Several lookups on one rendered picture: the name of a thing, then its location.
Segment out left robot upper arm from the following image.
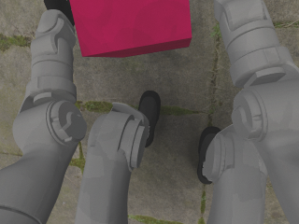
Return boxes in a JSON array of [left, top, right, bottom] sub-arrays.
[[0, 99, 87, 224]]

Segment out right robot upper arm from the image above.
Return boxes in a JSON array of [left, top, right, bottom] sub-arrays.
[[231, 78, 299, 224]]

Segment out robot left shin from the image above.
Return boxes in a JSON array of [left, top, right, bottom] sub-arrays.
[[87, 102, 150, 149]]

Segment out left robot hand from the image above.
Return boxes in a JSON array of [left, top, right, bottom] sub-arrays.
[[44, 0, 75, 27]]

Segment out robot left foot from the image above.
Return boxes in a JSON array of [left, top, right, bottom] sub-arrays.
[[138, 91, 161, 147]]

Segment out right robot forearm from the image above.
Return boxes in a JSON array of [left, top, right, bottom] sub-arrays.
[[213, 0, 299, 88]]

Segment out left robot forearm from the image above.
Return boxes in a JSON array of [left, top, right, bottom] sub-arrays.
[[17, 9, 78, 116]]

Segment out carton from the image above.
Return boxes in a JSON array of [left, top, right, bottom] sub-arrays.
[[69, 0, 192, 58]]

